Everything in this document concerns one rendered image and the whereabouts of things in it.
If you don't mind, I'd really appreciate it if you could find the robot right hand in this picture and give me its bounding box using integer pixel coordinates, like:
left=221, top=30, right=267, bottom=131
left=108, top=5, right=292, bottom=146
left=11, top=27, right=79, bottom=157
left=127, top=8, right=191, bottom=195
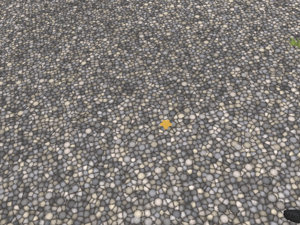
left=283, top=209, right=300, bottom=224

